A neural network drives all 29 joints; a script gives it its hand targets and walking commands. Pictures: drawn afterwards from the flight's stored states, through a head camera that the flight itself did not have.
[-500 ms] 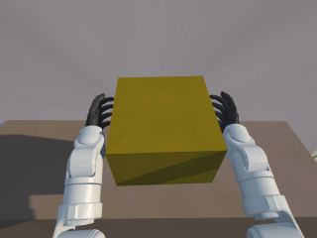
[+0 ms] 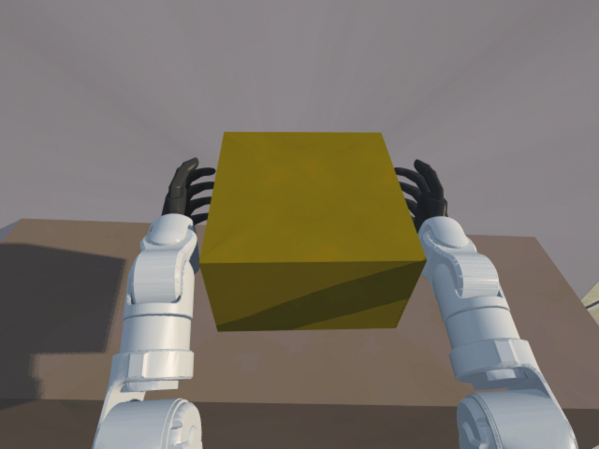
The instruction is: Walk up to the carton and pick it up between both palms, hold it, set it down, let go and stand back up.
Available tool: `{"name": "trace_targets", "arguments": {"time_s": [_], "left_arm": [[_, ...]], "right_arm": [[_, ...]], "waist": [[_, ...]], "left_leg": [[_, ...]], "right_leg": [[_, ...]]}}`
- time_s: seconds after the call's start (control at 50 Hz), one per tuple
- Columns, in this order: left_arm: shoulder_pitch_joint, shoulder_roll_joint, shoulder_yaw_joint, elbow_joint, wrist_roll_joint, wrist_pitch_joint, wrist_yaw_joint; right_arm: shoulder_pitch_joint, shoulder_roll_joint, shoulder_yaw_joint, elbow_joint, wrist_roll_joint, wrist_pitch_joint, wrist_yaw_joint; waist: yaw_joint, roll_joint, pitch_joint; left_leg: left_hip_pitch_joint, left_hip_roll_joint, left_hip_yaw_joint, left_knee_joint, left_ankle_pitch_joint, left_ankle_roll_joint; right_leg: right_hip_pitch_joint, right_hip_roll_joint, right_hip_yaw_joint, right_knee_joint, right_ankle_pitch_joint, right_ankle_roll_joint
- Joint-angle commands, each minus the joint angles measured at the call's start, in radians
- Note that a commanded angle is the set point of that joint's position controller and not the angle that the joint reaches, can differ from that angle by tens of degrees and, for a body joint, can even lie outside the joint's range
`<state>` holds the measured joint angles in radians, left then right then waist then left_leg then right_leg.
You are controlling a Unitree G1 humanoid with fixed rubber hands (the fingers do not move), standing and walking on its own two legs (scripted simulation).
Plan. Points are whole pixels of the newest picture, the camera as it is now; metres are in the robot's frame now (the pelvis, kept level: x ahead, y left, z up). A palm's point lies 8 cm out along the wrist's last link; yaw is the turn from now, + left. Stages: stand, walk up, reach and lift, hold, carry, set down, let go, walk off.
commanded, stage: hold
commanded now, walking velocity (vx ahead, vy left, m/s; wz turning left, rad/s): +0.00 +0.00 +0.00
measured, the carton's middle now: (305, 224) +0.39 +0.00 +0.15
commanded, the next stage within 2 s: none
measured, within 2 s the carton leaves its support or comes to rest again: neither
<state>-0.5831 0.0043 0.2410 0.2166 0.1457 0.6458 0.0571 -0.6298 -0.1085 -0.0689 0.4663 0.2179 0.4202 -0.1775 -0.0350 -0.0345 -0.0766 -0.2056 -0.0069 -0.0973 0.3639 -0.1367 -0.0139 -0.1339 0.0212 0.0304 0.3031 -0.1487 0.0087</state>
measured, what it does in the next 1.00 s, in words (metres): stands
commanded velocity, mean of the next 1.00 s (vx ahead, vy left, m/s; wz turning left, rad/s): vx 0.00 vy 0.00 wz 0.00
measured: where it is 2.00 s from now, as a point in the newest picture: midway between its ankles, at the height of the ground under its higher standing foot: outside the picture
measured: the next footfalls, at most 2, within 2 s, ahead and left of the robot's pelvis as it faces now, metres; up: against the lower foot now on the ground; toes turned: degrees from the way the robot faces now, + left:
none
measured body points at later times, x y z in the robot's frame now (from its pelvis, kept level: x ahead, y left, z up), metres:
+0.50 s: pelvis +0.02 +0.00 +0.00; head -0.02 +0.02 +0.45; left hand +0.38 +0.16 +0.17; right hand +0.39 -0.16 +0.17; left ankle +0.04 +0.12 -0.75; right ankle +0.01 -0.13 -0.75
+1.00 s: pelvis +0.01 +0.00 +0.00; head -0.03 +0.02 +0.45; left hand +0.37 +0.17 +0.17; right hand +0.39 -0.16 +0.17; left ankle +0.04 +0.12 -0.75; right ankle +0.01 -0.13 -0.75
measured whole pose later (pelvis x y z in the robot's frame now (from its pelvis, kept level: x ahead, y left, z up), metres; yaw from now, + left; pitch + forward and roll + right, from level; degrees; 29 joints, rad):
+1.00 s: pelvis +0.01 +0.00 +0.00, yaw +0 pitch -3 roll -1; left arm -0.51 -0.01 0.25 0.11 0.16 0.67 0.03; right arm -0.58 -0.13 -0.01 0.39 0.25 0.45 -0.21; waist -0.04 -0.03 -0.05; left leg -0.15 0.00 -0.10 0.37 -0.16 -0.02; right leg -0.07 0.02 0.02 0.29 -0.17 0.00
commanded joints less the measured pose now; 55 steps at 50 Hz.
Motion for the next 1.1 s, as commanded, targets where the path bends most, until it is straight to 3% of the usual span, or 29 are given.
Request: {"name": "trace_targets", "arguments": {"time_s": [0.0, 0.06, 0.1, 0.22, 0.26, 0.36, 0.4, 0.46, 0.54, 0.58, 0.62, 0.84, 0.96, 1.02, 1.08], "left_arm": [[-0.771, -0.644, -0.593, -0.206, -0.161, -0.101, -0.138], [-0.76, -0.634, -0.566, -0.179, -0.146, -0.089, -0.154], [-0.788, -0.64, -0.583, -0.204, -0.156, -0.091, -0.151], [-0.791, -0.661, -0.645, -0.285, -0.18, -0.094, -0.127], [-0.748, -0.657, -0.638, -0.284, -0.178, -0.091, -0.13], [-0.647, -0.624, -0.612, -0.321, -0.152, -0.073, -0.151], [-0.676, -0.611, -0.61, -0.345, -0.149, -0.074, -0.155], [-0.621, -0.585, -0.568, -0.288, -0.12, -0.051, -0.171], [-0.715, -0.616, -0.651, -0.409, -0.18, -0.079, -0.164], [-0.741, -0.61, -0.672, -0.425, -0.189, -0.083, -0.152], [-0.689, -0.613, -0.669, -0.39, -0.183, -0.076, -0.15], [-0.655, -0.575, -0.559, -0.265, -0.115, -0.045, -0.196], [-0.75, -0.628, -0.645, -0.354, -0.184, -0.084, -0.16], [-0.742, -0.62, -0.63, -0.296, -0.162, -0.072, -0.16], [-0.736, -0.616, -0.6, -0.257, -0.146, -0.071, -0.164]], "right_arm": [[-0.903, 0.682, 0.488, -0.388, 0.127, -0.073, 0.108], [-0.89, 0.677, 0.458, -0.353, 0.112, -0.068, 0.107], [-0.89, 0.668, 0.446, -0.344, 0.119, -0.069, 0.114], [-0.886, 0.661, 0.484, -0.424, 0.153, -0.073, 0.113], [-0.892, 0.668, 0.511, -0.473, 0.16, -0.075, 0.107], [-0.804, 0.635, 0.539, -0.5, 0.172, -0.056, 0.084], [-0.773, 0.634, 0.527, -0.477, 0.172, -0.047, 0.082], [-0.776, 0.633, 0.526, -0.471, 0.151, -0.039, 0.082], [-0.816, 0.679, 0.553, -0.565, 0.172, -0.057, 0.078], [-0.809, 0.675, 0.553, -0.576, 0.174, -0.052, 0.077], [-0.809, 0.672, 0.569, -0.601, 0.168, -0.048, 0.073], [-0.82, 0.664, 0.524, -0.471, 0.134, -0.033, 0.069], [-0.859, 0.689, 0.541, -0.524, 0.155, -0.059, 0.083], [-0.839, 0.672, 0.498, -0.461, 0.127, -0.052, 0.089], [-0.872, 0.669, 0.49, -0.433, 0.121, -0.061, 0.099]], "waist": [[-0.004, 0.062, -0.513], [-0.009, 0.04, -0.452], [-0.015, 0.078, -0.456], [-0.026, 0.11, -0.547], [-0.02, 0.061, -0.557], [-0.021, 0.047, -0.516], [-0.025, 0.061, -0.489], [-0.002, 0.018, -0.418], [-0.02, 0.057, -0.541], [-0.03, 0.072, -0.544], [-0.025, 0.052, -0.533], [0.001, 0.015, -0.411], [-0.018, 0.057, -0.535], [-0.025, 0.072, -0.452], [-0.004, 0.051, -0.456]], "left_leg": [[0.229, -0.036, 0.051, -0.008, 0.204, -0.014], [0.205, -0.034, 0.056, -0.032, 0.145, -0.006], [0.205, -0.033, 0.053, -0.03, 0.153, -0.017], [0.28, -0.033, 0.039, 0.019, 0.299, -0.046], [0.284, -0.034, 0.037, 0.026, 0.315, -0.033], [0.291, -0.043, 0.04, 0.032, 0.389, -0.041], [0.277, -0.044, 0.042, 0.023, 0.37, -0.043], [0.247, -0.046, 0.055, -0.006, 0.301, -0.016], [0.276, -0.049, 0.048, 0.024, 0.362, -0.036], [0.278, -0.053, 0.047, 0.027, 0.358, -0.042], [0.274, -0.055, 0.044, 0.031, 0.36, -0.034], [0.197, -0.054, 0.066, -0.026, 0.206, -0.003], [0.259, -0.046, 0.051, 0.008, 0.29, -0.027], [0.238, -0.045, 0.054, -0.016, 0.203, -0.024], [0.221, -0.04, 0.059, -0.029, 0.165, -0.009]], "right_leg": [[0.101, 0.053, -0.038, -0.036, 0.137, 0.025], [0.097, 0.048, -0.041, -0.046, 0.082, 0.027], [0.086, 0.048, -0.04, -0.042, 0.071, 0.018], [0.094, 0.061, -0.048, -0.027, 0.179, 0.016], [0.118, 0.064, -0.048, -0.027, 0.223, 0.024], [0.175, 0.067, -0.042, -0.016, 0.34, 0.033], [0.177, 0.06, -0.04, -0.014, 0.322, 0.033], [0.175, 0.053, -0.035, -0.032, 0.278, 0.034], [0.195, 0.057, -0.034, -0.007, 0.348, 0.035], [0.183, 0.055, -0.037, -0.008, 0.349, 0.039], [0.186, 0.054, -0.035, -0.007, 0.388, 0.04], [0.192, 0.037, -0.032, -0.027, 0.267, 0.046], [0.15, 0.053, -0.042, -0.019, 0.264, 0.034], [0.108, 0.046, -0.042, -0.04, 0.166, 0.029], [0.112, 0.044, -0.04, -0.042, 0.125, 0.025]]}}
